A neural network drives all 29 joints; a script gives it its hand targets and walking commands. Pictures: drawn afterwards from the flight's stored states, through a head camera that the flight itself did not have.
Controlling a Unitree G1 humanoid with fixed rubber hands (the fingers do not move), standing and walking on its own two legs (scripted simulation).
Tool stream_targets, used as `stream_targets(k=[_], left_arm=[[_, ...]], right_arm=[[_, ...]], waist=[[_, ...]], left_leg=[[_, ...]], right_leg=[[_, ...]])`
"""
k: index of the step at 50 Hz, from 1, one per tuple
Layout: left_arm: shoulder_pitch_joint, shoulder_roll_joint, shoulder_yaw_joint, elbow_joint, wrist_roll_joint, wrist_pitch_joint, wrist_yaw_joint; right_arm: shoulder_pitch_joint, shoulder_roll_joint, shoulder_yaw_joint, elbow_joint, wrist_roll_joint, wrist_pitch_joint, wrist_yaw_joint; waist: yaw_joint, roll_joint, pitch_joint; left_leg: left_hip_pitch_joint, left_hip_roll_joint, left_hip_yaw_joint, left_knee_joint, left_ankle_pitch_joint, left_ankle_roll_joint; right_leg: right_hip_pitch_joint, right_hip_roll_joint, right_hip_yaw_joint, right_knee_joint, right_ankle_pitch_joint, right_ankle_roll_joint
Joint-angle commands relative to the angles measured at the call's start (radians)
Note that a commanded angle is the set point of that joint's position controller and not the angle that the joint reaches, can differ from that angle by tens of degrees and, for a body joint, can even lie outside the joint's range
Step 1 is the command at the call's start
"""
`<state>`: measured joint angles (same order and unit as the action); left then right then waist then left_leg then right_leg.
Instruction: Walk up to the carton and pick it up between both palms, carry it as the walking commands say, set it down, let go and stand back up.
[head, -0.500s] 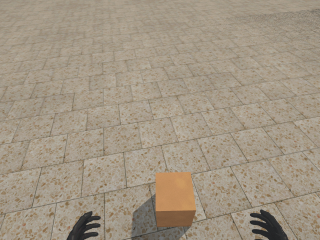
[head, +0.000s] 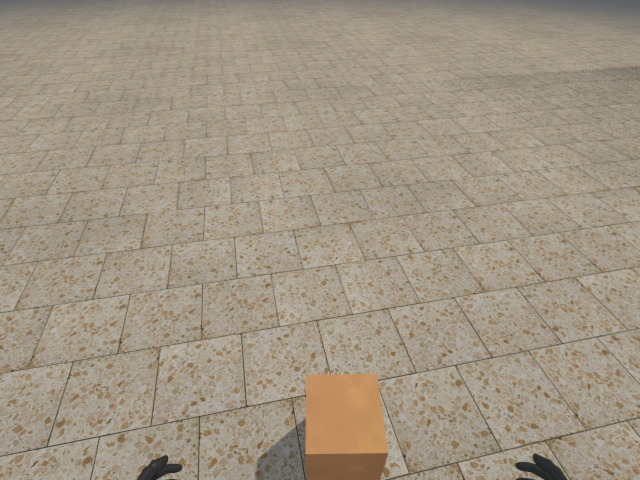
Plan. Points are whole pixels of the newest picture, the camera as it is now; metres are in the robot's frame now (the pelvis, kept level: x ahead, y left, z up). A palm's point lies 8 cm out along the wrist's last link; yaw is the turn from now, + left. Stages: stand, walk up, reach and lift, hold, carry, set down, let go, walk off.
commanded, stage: stand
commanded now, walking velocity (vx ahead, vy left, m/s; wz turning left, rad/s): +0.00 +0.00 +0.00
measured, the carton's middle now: (341, 432) +0.49 -0.03 -0.64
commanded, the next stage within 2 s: none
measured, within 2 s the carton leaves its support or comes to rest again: neither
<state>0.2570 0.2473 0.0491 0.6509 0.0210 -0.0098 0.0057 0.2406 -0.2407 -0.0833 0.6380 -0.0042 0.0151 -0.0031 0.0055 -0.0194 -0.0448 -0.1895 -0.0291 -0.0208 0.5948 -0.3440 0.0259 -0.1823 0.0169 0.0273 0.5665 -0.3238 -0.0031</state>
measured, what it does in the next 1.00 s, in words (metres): stands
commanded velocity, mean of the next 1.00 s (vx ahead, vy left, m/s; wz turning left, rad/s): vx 0.00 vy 0.00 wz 0.00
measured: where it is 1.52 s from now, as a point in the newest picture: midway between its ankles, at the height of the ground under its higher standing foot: outside the picture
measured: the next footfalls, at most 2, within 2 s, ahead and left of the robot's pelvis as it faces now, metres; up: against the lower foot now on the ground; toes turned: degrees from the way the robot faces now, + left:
none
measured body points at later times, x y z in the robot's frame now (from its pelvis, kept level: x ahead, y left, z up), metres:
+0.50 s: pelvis +0.00 +0.00 +0.00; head -0.05 +0.01 +0.45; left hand +0.12 +0.26 -0.10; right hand +0.14 -0.27 -0.08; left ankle -0.01 +0.10 -0.73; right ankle -0.01 -0.13 -0.73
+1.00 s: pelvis -0.02 +0.00 +0.00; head -0.07 +0.01 +0.45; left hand +0.10 +0.26 -0.11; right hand +0.10 -0.28 -0.09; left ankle -0.01 +0.10 -0.73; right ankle -0.01 -0.13 -0.73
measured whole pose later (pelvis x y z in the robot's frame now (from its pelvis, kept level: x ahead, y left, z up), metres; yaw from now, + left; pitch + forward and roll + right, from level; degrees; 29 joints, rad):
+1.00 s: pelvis -0.02 +0.00 +0.00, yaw +0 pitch -5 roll -1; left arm 0.27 0.26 0.05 0.77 0.02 -0.03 0.01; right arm 0.24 -0.26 -0.08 0.79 0.00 -0.01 -0.01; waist 0.01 -0.01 -0.04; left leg -0.19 -0.03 -0.02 0.59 -0.32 0.03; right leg -0.18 0.02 0.03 0.56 -0.30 0.00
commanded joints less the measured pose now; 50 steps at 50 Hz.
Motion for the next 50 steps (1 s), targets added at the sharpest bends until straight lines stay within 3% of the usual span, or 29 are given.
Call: stream_targets(k=[1,2,3,4,6,8,9,13,15,18,23,28,29,30,36,37,38,40,43,49,50], left_arm=[[-0.068,0.21,0.056,-0.033,0.026,-0.033,0.013],[-0.065,0.209,0.052,-0.031,0.028,-0.036,0.013],[-0.058,0.202,0.051,-0.026,0.027,-0.039,0.011],[-0.057,0.208,0.052,-0.021,0.03,-0.045,0.012],[-0.07,0.214,0.049,-0.013,0.024,-0.043,0.012],[-0.064,0.219,0.052,-0.013,0.027,-0.044,0.011],[-0.057,0.217,0.052,-0.015,0.022,-0.046,0.011],[-0.045,0.218,0.053,0.003,0.021,-0.046,0.009],[-0.058,0.214,0.05,0.005,0.024,-0.049,0.011],[-0.054,0.221,0.053,0.017,0.02,-0.048,0.014],[-0.052,0.226,0.049,0.022,0.016,-0.046,0.015],[-0.064,0.222,0.049,0.034,0.019,-0.05,0.015],[-0.051,0.219,0.05,0.031,0.019,-0.05,0.012],[-0.056,0.222,0.045,0.04,0.017,-0.052,0.013],[-0.055,0.239,0.049,0.059,0.013,-0.051,0.013],[-0.061,0.233,0.045,0.058,0.019,-0.053,0.014],[-0.063,0.23,0.043,0.063,0.014,-0.053,0.014],[-0.06,0.23,0.044,0.07,0.016,-0.053,0.014],[-0.064,0.244,0.045,0.076,0.012,-0.051,0.011],[-0.072,0.247,0.046,0.095,0.014,-0.051,0.009],[-0.082,0.241,0.046,0.097,0.014,-0.051,0.01]], right_arm=[[-0.068,-0.228,-0.032,-0.058,-0.037,-0.05,-0.01],[-0.069,-0.23,-0.034,-0.058,-0.035,-0.05,-0.011],[-0.056,-0.231,-0.033,-0.048,-0.033,-0.05,-0.01],[-0.068,-0.229,-0.034,-0.053,-0.036,-0.048,-0.008],[-0.07,-0.227,-0.033,-0.047,-0.036,-0.052,-0.008],[-0.062,-0.236,-0.03,-0.043,-0.032,-0.057,-0.006],[-0.067,-0.227,-0.028,-0.042,-0.038,-0.058,-0.007],[-0.076,-0.235,-0.029,-0.024,-0.029,-0.063,-0.01],[-0.082,-0.227,-0.024,-0.024,-0.031,-0.061,-0.011],[-0.071,-0.241,-0.026,0.002,-0.029,-0.059,-0.011],[-0.072,-0.246,-0.022,0.008,-0.031,-0.062,-0.012],[-0.078,-0.234,-0.02,0.034,-0.028,-0.064,-0.011],[-0.075,-0.245,-0.021,0.032,-0.028,-0.066,-0.011],[-0.083,-0.239,-0.02,0.042,-0.029,-0.065,-0.011],[-0.085,-0.253,-0.022,0.06,-0.025,-0.065,-0.01],[-0.084,-0.245,-0.021,0.065,-0.023,-0.065,-0.01],[-0.069,-0.249,-0.016,0.077,-0.031,-0.065,-0.012],[-0.088,-0.248,-0.016,0.082,-0.029,-0.066,-0.009],[-0.093,-0.248,-0.016,0.089,-0.026,-0.067,-0.007],[-0.096,-0.264,-0.015,0.112,-0.029,-0.066,-0.009],[-0.101,-0.266,-0.017,0.112,-0.028,-0.066,-0.008]], waist=[[0.004,0.046,-0.013],[0.003,0.029,0.015],[0.006,0.058,0.016],[0.006,0.051,0.024],[0.0,0.007,0.025],[0.005,0.028,0.024],[0.002,0.049,0.017],[0.009,0.04,0.022],[0.008,0.009,0.02],[0.007,0.022,-0.009],[0.005,0.036,0.023],[0.0,0.007,0.036],[0.008,0.033,0.042],[0.01,0.003,0.044],[0.0,0.027,0.053],[-0.002,0.0,0.075],[0.003,0.01,0.069],[0.003,0.04,0.087],[0.005,0.029,0.09],[0.007,0.002,0.133],[0.008,0.027,0.115]], left_leg=[[-0.067,0.089,-0.096,-0.146,0.199,0.025],[-0.074,0.091,-0.108,-0.161,0.172,0.027],[-0.083,0.096,-0.11,-0.163,0.17,0.026],[-0.085,0.094,-0.102,-0.164,0.175,0.026],[-0.089,0.095,-0.108,-0.158,0.164,0.029],[-0.079,0.09,-0.108,-0.152,0.173,0.031],[-0.07,0.09,-0.11,-0.162,0.181,0.035],[-0.051,0.102,-0.118,-0.151,0.26,0.029],[-0.045,0.097,-0.112,-0.151,0.251,0.026],[-0.026,0.104,-0.113,-0.144,0.319,0.03],[-0.043,0.101,-0.116,-0.158,0.286,0.026],[-0.042,0.107,-0.127,-0.163,0.261,0.031],[-0.05,0.107,-0.122,-0.162,0.262,0.029],[-0.052,0.105,-0.132,-0.161,0.25,0.036],[-0.041,0.112,-0.124,-0.165,0.263,0.034],[-0.045,0.106,-0.135,-0.17,0.266,0.03],[-0.051,0.111,-0.131,-0.172,0.265,0.037],[-0.052,0.107,-0.13,-0.188,0.213,0.036],[-0.071,0.107,-0.138,-0.188,0.208,0.035],[-0.08,0.108,-0.142,-0.205,0.159,0.039],[-0.089,0.111,-0.143,-0.208,0.136,0.035]], right_leg=[[-0.028,-0.079,0.084,-0.117,0.22,-0.022],[-0.051,-0.081,0.083,-0.129,0.193,-0.024],[-0.04,-0.077,0.084,-0.124,0.188,-0.023],[-0.041,-0.08,0.084,-0.133,0.18,-0.025],[-0.042,-0.084,0.095,-0.14,0.188,-0.027],[-0.04,-0.083,0.094,-0.142,0.207,-0.033],[-0.039,-0.087,0.104,-0.136,0.204,-0.032],[-0.04,-0.081,0.089,-0.127,0.241,-0.031],[-0.038,-0.087,0.089,-0.13,0.246,-0.031],[-0.018,-0.091,0.088,-0.113,0.283,-0.033],[-0.032,-0.091,0.086,-0.118,0.241,-0.035],[-0.041,-0.095,0.095,-0.134,0.216,-0.04],[-0.031,-0.09,0.089,-0.136,0.227,-0.037],[-0.031,-0.098,0.096,-0.138,0.23,-0.04],[-0.029,-0.098,0.099,-0.147,0.252,-0.03],[-0.041,-0.098,0.099,-0.149,0.237,-0.036],[-0.033,-0.098,0.097,-0.142,0.229,-0.036],[-0.057,-0.096,0.099,-0.158,0.175,-0.039],[-0.023,-0.098,0.102,-0.158,0.215,-0.032],[-0.053,-0.1,0.112,-0.176,0.144,-0.04],[-0.032,-0.098,0.108,-0.176,0.134,-0.036]])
